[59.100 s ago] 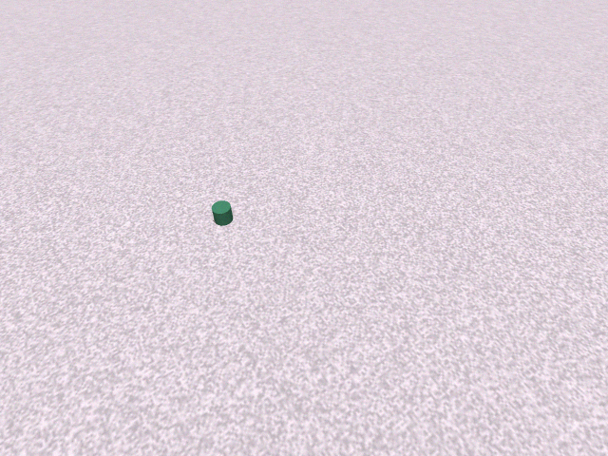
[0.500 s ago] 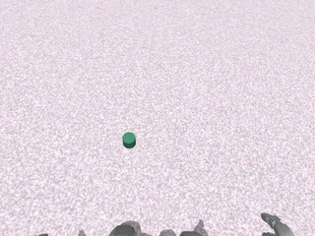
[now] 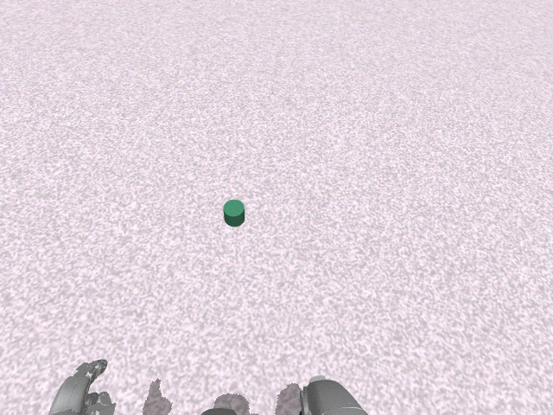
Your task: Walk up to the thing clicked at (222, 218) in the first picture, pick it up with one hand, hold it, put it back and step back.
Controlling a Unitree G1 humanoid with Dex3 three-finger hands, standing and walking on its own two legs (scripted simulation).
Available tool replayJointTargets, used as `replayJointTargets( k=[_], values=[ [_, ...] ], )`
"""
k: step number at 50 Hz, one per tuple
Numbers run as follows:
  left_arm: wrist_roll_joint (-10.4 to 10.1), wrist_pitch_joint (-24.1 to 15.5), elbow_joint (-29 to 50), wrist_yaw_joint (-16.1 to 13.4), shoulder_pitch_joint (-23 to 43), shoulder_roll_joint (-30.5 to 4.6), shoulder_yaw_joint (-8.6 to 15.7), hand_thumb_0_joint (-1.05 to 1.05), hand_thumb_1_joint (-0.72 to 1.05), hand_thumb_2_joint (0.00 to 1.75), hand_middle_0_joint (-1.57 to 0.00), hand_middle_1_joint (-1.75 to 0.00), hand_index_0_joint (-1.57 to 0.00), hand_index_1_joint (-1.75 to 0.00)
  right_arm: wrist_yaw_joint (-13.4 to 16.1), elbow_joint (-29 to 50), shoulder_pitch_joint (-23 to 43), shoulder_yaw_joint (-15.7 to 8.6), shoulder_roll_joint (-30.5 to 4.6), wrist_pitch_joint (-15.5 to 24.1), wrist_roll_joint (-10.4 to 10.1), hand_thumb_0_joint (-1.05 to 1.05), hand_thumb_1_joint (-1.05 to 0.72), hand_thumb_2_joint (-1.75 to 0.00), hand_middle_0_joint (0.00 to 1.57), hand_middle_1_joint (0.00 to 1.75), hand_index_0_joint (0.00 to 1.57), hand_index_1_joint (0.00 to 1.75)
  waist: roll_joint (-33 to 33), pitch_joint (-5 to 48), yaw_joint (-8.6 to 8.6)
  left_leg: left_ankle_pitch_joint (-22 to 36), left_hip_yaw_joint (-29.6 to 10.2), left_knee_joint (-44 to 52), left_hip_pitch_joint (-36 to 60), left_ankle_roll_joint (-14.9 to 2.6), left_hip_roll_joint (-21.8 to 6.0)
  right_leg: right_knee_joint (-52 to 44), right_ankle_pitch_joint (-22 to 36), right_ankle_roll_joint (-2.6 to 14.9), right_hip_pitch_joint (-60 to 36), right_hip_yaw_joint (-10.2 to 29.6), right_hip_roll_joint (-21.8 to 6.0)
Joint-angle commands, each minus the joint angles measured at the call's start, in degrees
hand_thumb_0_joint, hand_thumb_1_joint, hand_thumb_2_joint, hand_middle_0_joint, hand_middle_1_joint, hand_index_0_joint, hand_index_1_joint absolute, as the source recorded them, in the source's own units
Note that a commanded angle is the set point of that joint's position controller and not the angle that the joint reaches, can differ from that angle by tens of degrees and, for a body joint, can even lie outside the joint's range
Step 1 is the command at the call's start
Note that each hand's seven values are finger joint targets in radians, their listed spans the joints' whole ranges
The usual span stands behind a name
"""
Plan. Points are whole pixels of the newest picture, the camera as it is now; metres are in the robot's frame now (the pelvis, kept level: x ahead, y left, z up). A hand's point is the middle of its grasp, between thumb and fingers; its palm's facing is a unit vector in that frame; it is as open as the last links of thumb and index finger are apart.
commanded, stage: step back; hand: left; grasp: from above
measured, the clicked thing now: (234, 213) +0.92 +0.15 -0.72
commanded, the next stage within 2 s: stand in 1.50 s
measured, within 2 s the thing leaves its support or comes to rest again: neither
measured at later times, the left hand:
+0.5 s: hand out of the picture -0.11 +0.22 -0.12, palm faces -0.04 -0.90 -0.43, open 7.4 cm
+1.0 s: hand out of the picture -0.15 +0.20 -0.14, palm faces +0.04 -0.92 -0.40, open 7.4 cm
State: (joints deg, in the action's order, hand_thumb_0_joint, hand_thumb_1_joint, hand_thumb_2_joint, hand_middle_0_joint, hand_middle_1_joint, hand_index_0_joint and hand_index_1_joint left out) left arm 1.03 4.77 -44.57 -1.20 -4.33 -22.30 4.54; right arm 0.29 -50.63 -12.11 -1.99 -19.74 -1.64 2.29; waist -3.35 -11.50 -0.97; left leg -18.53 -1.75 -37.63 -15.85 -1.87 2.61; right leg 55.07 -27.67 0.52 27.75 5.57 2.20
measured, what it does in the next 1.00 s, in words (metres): walks backwards: right foot, then left foot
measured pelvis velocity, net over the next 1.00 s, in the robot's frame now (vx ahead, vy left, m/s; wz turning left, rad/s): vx -0.20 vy -0.08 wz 0.03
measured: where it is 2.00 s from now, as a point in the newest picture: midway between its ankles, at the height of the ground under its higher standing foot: outside the picture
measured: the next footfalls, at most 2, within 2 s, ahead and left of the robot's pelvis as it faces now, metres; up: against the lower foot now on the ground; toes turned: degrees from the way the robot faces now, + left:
right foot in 0.28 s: -0.13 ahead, -0.16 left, +0.00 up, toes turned -3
left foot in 0.64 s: -0.17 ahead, +0.08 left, +0.00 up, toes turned +0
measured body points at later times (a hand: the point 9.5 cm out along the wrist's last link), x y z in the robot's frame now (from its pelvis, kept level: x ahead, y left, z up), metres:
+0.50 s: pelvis -0.17 -0.05 +0.01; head -0.14 -0.08 +0.46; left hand -0.11 +0.26 -0.10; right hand -0.09 -0.38 -0.12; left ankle -0.15 +0.10 -0.65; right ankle -0.17 -0.16 -0.72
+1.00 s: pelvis -0.20 -0.08 +0.00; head -0.19 -0.09 +0.45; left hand -0.16 +0.25 -0.11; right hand -0.12 -0.39 -0.12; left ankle -0.21 +0.07 -0.71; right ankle -0.17 -0.18 -0.72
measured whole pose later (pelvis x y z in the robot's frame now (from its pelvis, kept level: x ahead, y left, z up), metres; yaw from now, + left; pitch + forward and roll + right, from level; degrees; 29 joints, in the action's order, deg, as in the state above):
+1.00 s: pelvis -0.20 -0.08 +0.00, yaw +1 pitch -3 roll -1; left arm 2.5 -2.4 -55.8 0.9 -14.7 -20.9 4.6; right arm -0.9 -54.3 -12.9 -4.1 -22.9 -1.1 2.0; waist 3.0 -3.1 0.5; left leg -27.0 -5.0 -45.2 -16.3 -1.1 -1.3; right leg 34.8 -16.0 1.7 15.5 -4.2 1.0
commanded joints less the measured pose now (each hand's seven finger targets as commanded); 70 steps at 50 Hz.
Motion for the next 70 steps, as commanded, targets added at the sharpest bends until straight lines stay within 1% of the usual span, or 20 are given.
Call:
replayJointTargets(
  k=[1,9,14,16,17,18,21,28,32,34,36,43,46,48,50,54,61,64,67,70],
  values=[
    [-0.63,-0.91,3.04,-0.13,-4.74,-11.02,3.74,0.00,0.90,0.90,-0.20,-0.30,-0.20,-0.30,2.34,7.00,7.55,-4.50,-16.56,2.46,0.57,0.00,-0.90,-0.90,0.20,0.30,0.20,0.30,8.87,11.06,3.81,28.54,-13.62,14.10,-0.11,-11.24,-17.23,19.34,-1.93,0.73,-0.01,7.76,2.79],
    [0.19,-2.14,2.09,0.45,-5.77,-9.30,2.63,0.00,0.90,0.90,-0.20,-0.30,-0.20,-0.30,1.80,6.56,1.82,-4.74,-16.89,0.98,-0.01,0.00,-0.90,-0.90,0.20,0.30,0.20,0.30,14.95,14.70,-0.87,21.53,-10.96,11.88,11.24,-12.54,-16.39,-3.64,-2.05,-3.05,-2.84,-0.56,0.67],
    [0.41,-2.75,-4.54,0.78,-16.13,-9.94,3.21,0.00,0.90,0.90,-0.20,-0.30,-0.20,-0.30,1.27,7.71,7.71,-4.61,-17.48,-0.85,-0.88,0.00,-0.90,-0.90,0.20,0.30,0.20,0.30,15.90,18.61,3.96,13.53,-6.25,4.37,0.75,-6.08,-12.71,-33.00,11.43,0.92,-20.24,-5.47,-1.93],
    [2.17,-2.95,-2.39,0.80,-13.09,-18.44,5.39,0.00,0.90,0.90,-0.20,-0.30,-0.20,-0.30,1.57,9.72,6.53,-2.67,-10.51,-0.45,-1.32,0.00,-0.90,-0.90,0.20,0.30,0.20,0.30,-9.11,11.96,3.41,-12.96,-1.76,-11.04,-21.75,0.59,2.36,-36.61,3.18,6.18,-19.24,19.05,-16.31],
    [2.62,-2.64,0.21,0.54,-7.51,-23.55,6.00,0.00,0.90,0.90,-0.20,-0.30,-0.20,-0.30,2.69,9.90,8.72,-4.07,-12.94,-0.59,-1.00,0.00,-0.90,-0.90,0.20,0.30,0.20,0.30,-13.54,8.89,6.16,-17.86,-5.79,-22.43,-16.56,2.97,1.44,-41.81,0.38,16.03,-3.31,28.52,-27.37],
    [2.04,-2.90,1.45,0.31,-3.57,-22.00,5.61,0.00,0.90,0.90,-0.20,-0.30,-0.20,-0.30,2.67,8.42,7.43,-5.28,-15.70,-0.60,-1.14,0.00,-0.90,-0.90,0.20,0.30,0.20,0.30,-11.50,4.99,4.08,-15.75,-9.07,-28.25,-11.70,2.84,-0.92,-44.39,-4.79,16.57,6.08,28.87,-28.44],
    [1.79,-4.17,1.52,0.06,1.12,-12.80,3.38,0.00,0.90,0.90,-0.20,-0.30,-0.20,-0.30,1.58,4.22,1.80,-3.79,-13.46,-0.13,-1.56,0.00,-0.90,-0.90,0.20,0.30,0.20,0.30,-3.50,7.13,-0.64,-6.17,-6.83,-29.99,-12.62,2.28,4.20,-32.76,16.16,8.24,-5.48,4.73,-13.31],
    [2.09,-5.50,-0.71,0.32,-8.87,-14.20,4.74,0.00,0.90,0.90,-0.20,-0.30,-0.20,-0.30,0.48,3.89,4.12,-3.12,-12.96,2.15,-0.46,0.00,-0.90,-0.90,0.20,0.30,0.20,0.30,-8.51,12.18,6.28,-12.61,-2.12,-4.10,-13.89,3.51,-2.95,-34.15,-6.90,11.00,-24.85,11.79,-17.59],
    [1.20,-4.57,-1.42,1.19,-7.75,-12.97,2.88,0.00,0.90,0.90,-0.20,-0.30,-0.20,-0.30,0.19,-0.68,-2.44,-4.14,-12.00,3.53,0.22,0.00,-0.90,-0.90,0.20,0.30,0.20,0.30,-4.43,12.21,2.13,-0.62,1.70,19.38,8.16,0.51,-0.36,-26.29,4.50,6.96,-12.98,3.71,-13.92],
    [0.10,-4.99,-0.69,1.47,-5.76,-6.93,1.13,0.00,0.90,0.90,-0.20,-0.30,-0.20,-0.30,0.29,-0.96,-2.79,-5.49,-18.56,4.01,0.70,0.00,-0.90,-0.90,0.20,0.30,0.20,0.30,15.27,11.43,0.85,-19.08,-27.22,24.50,13.89,-6.64,-16.29,-11.58,-0.72,0.61,6.04,-6.44,-3.50],
    [0.77,-5.33,-1.89,1.53,-1.16,-14.97,3.65,0.00,0.90,0.90,-0.20,-0.30,-0.20,-0.30,-0.04,0.06,1.09,-6.15,-21.53,3.77,0.16,0.00,-0.90,-0.90,0.20,0.30,0.20,0.30,11.38,1.67,0.42,-33.46,-31.83,28.44,-6.64,-13.74,-23.36,-1.04,-4.54,0.97,-0.57,-2.55,-5.84],
    [0.33,-6.92,-5.36,2.68,-6.67,-10.28,2.70,0.00,0.90,0.90,-0.20,-0.30,-0.20,-0.30,-0.89,0.18,0.95,-5.52,-17.14,3.69,0.20,0.00,-0.90,-0.90,0.20,0.30,0.20,0.30,14.40,6.10,0.03,-16.00,-13.99,21.84,1.49,-8.13,-14.02,-16.29,2.21,0.39,-6.00,-7.96,-2.94],
    [0.86,-8.07,-9.17,1.54,-14.16,-9.66,3.00,0.00,0.90,0.90,-0.20,-0.30,-0.20,-0.30,-1.04,0.97,3.92,-4.34,-13.31,2.35,-0.49,0.00,-0.90,-0.90,0.20,0.30,0.20,0.30,9.36,9.98,4.79,-11.74,-5.13,7.77,-6.52,-4.37,-9.09,-30.32,10.42,1.01,-23.75,-10.31,-0.23],
    [2.39,-8.97,-9.15,0.41,-18.01,-16.58,4.96,0.00,0.90,0.90,-0.20,-0.30,-0.20,-0.30,-0.71,3.62,3.30,-2.20,-6.86,2.44,-0.94,0.00,-0.90,-0.90,0.20,0.30,0.20,0.30,-9.44,10.61,6.47,-14.75,-0.63,-15.80,-25.22,0.25,2.41,-41.88,-4.11,6.41,-32.57,21.68,-18.28],
    [1.82,-8.81,-6.13,0.47,-10.38,-19.84,5.45,0.00,0.90,0.90,-0.20,-0.30,-0.20,-0.30,0.15,1.97,2.23,-4.38,-13.91,2.45,-0.51,0.00,-0.90,-0.90,0.20,0.30,0.20,0.30,-1.75,4.29,4.64,-13.86,-7.97,-21.06,-20.63,0.50,-3.24,-45.67,-18.54,14.48,-16.23,30.74,-28.13],
    [0.75,-10.00,-6.17,0.29,-8.26,-14.16,3.38,0.00,0.90,0.90,-0.20,-0.30,-0.20,-0.30,-0.74,-1.34,-1.07,-4.19,-12.67,2.74,-0.69,0.00,-0.90,-0.90,0.20,0.30,0.20,0.30,-0.08,6.08,2.17,-3.79,-7.64,-18.46,-13.90,1.56,-3.82,-39.68,7.60,8.30,-15.65,9.34,-17.14],
    [-0.02,-8.69,-5.69,-0.23,-7.12,-13.20,2.12,0.00,0.90,0.90,-0.20,-0.30,-0.20,-0.30,-0.51,-1.34,1.28,-2.94,-9.89,2.73,-0.94,0.00,-0.90,-0.90,0.20,0.30,0.20,0.30,-6.24,11.72,2.47,2.42,3.71,1.76,-2.17,1.95,-3.44,-25.45,47.61,7.63,-17.60,-2.82,-15.54],
    [-0.44,-7.29,-5.41,-0.23,-6.87,-12.10,1.18,0.00,0.90,0.90,-0.20,-0.30,-0.20,-0.30,0.21,-3.05,0.20,-3.70,-11.39,2.96,-0.70,0.00,-0.90,-0.90,0.20,0.30,0.20,0.30,-1.88,13.88,1.11,17.21,2.83,9.71,6.17,-0.27,-3.59,-17.52,40.59,4.22,-14.07,-3.97,-12.38],
    [-1.89,-5.75,-7.41,-0.48,-9.30,-9.98,0.52,0.00,0.90,0.90,-0.20,-0.30,-0.20,-0.30,0.54,-1.59,5.82,-4.02,-17.89,3.04,-1.43,0.00,-0.90,-0.90,0.20,0.30,0.20,0.30,11.68,17.01,2.82,15.31,-16.80,14.07,-0.21,-11.40,-20.49,-11.12,3.29,0.47,-14.90,-7.06,-2.93],
    [-0.77,-5.90,-9.98,-0.11,-9.19,-10.03,0.23,0.00,0.90,0.90,-0.20,-0.30,-0.20,-0.30,0.36,-2.09,9.86,-3.36,-15.50,2.15,-0.87,0.00,-0.90,-0.90,0.20,0.30,0.20,0.30,11.06,14.23,3.39,3.79,-10.53,15.08,-4.01,-7.36,-16.34,-19.01,3.89,1.44,-17.51,-6.49,-3.70]
  ],
)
